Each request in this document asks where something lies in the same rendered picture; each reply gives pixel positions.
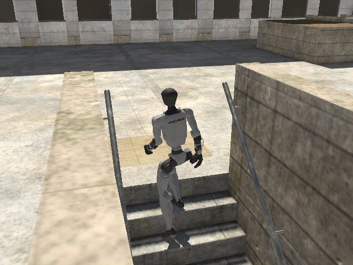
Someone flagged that stairs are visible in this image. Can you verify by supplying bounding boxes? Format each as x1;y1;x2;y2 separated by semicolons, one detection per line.
123;173;253;265

